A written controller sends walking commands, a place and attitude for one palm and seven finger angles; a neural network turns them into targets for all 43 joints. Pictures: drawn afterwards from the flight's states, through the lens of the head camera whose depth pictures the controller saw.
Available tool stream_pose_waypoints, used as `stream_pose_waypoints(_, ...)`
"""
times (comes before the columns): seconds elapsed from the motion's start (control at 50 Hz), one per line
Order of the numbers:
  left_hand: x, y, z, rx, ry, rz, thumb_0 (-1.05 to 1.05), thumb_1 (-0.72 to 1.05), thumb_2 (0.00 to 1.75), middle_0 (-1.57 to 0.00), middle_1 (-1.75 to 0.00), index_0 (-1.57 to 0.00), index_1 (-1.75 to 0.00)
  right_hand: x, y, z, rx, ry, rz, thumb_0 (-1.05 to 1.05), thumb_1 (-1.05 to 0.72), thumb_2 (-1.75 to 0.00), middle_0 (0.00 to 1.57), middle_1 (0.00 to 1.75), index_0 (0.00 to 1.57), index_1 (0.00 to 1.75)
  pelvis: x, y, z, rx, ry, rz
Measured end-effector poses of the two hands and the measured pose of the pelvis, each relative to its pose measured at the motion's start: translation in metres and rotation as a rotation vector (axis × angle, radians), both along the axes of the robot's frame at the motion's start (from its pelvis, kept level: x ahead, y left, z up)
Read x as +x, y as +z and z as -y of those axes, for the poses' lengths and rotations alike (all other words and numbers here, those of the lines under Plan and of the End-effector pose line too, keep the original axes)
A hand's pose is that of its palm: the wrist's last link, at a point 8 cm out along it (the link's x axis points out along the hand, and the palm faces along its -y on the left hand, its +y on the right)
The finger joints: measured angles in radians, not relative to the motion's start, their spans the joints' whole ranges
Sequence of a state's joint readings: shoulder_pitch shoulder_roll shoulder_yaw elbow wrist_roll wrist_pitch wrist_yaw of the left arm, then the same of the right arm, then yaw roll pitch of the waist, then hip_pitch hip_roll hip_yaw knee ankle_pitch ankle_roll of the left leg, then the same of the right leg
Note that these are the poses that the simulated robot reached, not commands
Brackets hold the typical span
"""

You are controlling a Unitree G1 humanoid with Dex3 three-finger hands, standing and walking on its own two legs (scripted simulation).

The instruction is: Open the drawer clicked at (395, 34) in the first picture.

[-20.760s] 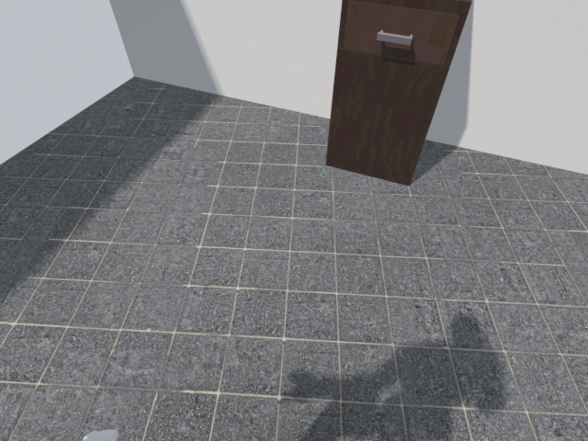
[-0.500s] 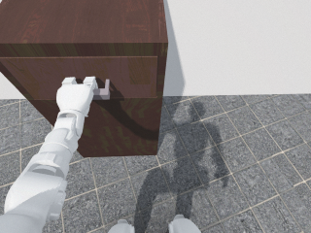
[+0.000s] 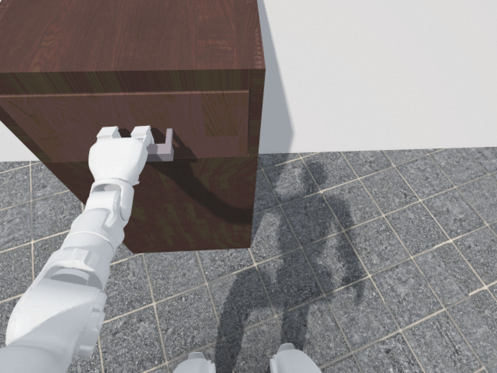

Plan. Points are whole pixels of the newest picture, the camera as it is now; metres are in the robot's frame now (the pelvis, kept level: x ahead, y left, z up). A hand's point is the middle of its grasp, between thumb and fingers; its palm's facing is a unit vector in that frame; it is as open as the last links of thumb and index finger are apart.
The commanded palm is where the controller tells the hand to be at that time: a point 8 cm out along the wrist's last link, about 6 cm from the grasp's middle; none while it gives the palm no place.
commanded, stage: pull the drawer open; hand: left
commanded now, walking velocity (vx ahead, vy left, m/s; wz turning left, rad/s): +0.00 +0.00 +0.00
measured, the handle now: (137, 144) +0.52 +0.18 +0.01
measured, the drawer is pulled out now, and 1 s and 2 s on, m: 0.00 0.13 0.24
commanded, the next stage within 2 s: none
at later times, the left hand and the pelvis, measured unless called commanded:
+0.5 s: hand (127, 203) +0.41 +0.19 -0.01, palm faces -0.02 -0.06 -1.00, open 5.7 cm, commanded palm +0.36 +0.20 +0.04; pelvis +0.03 +0.00 +0.02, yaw +0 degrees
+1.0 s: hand (121, 244) +0.33 +0.19 -0.01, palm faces -0.01 -0.07 -1.00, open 5.7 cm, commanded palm +0.29 +0.20 +0.04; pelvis +0.02 -0.01 +0.02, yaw +0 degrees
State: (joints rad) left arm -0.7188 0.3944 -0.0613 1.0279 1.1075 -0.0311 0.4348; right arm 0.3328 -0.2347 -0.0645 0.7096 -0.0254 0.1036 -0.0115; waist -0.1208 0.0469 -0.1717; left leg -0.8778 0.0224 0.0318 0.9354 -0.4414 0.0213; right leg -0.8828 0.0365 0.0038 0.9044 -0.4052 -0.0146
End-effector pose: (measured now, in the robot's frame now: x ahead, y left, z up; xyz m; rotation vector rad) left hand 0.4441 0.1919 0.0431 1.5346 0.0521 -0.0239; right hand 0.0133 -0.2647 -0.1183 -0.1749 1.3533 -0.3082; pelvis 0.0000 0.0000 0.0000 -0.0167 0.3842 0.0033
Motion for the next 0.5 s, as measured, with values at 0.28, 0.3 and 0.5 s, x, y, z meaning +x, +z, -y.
stream_pose_waypoints(0.28, -0.031, -0.002, -0.001, -0.023, -0.009, 0.028, 0.01, 0.72, 0.78, -0.29, -1.35, -0.39, -1.35, 0.051, 0.008, -0.002, 0.023, 0.021, 0.080, 0.00, -0.90, -0.90, 0.20, 0.30, 0.20, 0.30, 0.020, 0.011, -0.001, 0.003, -0.012, 0.034)
stream_pose_waypoints(0.3, -0.034, -0.002, -0.001, -0.022, -0.008, 0.029, 0.00, 0.72, 0.78, -0.29, -1.35, -0.39, -1.35, 0.057, 0.009, -0.003, 0.024, 0.027, 0.092, 0.00, -0.90, -0.90, 0.20, 0.30, 0.20, 0.30, 0.022, 0.011, -0.001, 0.003, -0.010, 0.037)
stream_pose_waypoints(0.5, -0.058, -0.002, 0.000, -0.021, 0.011, 0.024, 0.01, 0.71, 0.78, -0.29, -1.35, -0.40, -1.35, 0.115, 0.019, -0.006, 0.032, 0.090, 0.220, 0.00, -0.90, -0.90, 0.20, 0.30, 0.20, 0.30, 0.029, 0.016, 0.001, 0.004, -0.001, 0.069)
